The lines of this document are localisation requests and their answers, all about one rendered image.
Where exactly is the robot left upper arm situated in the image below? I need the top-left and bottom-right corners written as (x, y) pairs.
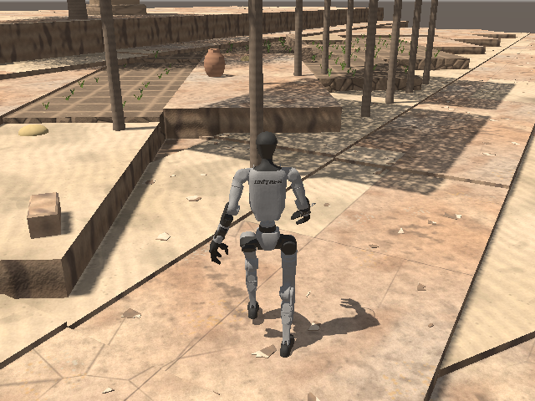
top-left (226, 168), bottom-right (250, 216)

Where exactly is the right robot thigh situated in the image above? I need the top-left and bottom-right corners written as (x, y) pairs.
top-left (279, 234), bottom-right (298, 302)

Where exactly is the robot right hand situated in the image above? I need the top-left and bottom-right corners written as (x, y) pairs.
top-left (291, 210), bottom-right (310, 225)

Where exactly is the right robot forearm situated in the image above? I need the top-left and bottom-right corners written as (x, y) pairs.
top-left (300, 196), bottom-right (311, 216)

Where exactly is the left robot forearm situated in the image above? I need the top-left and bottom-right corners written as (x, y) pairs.
top-left (213, 202), bottom-right (233, 244)

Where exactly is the robot left shin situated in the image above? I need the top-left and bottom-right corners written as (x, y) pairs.
top-left (245, 258), bottom-right (257, 308)

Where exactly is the robot right upper arm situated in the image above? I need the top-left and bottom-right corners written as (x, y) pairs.
top-left (283, 167), bottom-right (308, 210)

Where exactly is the robot left hand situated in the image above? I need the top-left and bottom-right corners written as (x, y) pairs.
top-left (209, 240), bottom-right (228, 265)

